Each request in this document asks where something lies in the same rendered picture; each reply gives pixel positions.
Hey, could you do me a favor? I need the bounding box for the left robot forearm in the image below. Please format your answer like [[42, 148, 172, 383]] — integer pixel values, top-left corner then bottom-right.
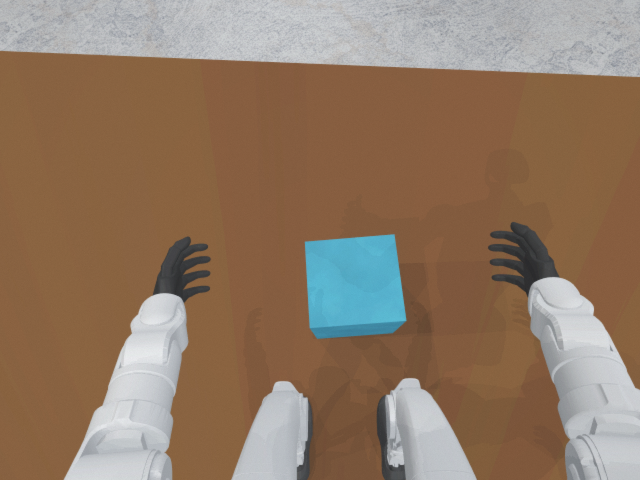
[[64, 293, 188, 480]]

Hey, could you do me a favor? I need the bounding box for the robot left upper arm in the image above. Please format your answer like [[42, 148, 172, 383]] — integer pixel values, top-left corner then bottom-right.
[[67, 449, 172, 480]]

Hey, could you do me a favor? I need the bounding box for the right robot shin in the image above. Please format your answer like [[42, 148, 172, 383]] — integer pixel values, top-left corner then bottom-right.
[[386, 378, 433, 465]]

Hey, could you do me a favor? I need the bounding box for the robot right upper arm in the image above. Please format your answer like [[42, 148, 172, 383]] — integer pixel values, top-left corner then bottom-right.
[[565, 434, 640, 480]]

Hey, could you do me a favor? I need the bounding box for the left robot shin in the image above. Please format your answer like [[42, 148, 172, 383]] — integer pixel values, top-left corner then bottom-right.
[[262, 381, 305, 465]]

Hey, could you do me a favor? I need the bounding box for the carton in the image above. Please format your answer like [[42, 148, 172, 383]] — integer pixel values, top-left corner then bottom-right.
[[305, 234, 406, 339]]

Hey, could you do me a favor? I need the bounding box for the robot shin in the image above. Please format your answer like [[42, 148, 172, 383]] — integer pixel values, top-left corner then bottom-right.
[[386, 378, 433, 465], [262, 381, 305, 465]]

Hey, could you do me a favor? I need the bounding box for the robot left hand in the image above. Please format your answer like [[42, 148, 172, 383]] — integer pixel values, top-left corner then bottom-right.
[[153, 236, 211, 303]]

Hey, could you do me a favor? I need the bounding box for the robot right hand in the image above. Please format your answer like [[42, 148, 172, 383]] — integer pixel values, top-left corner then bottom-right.
[[488, 222, 560, 297]]

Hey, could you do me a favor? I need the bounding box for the right robot forearm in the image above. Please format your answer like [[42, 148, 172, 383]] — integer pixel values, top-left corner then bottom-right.
[[528, 277, 640, 439]]

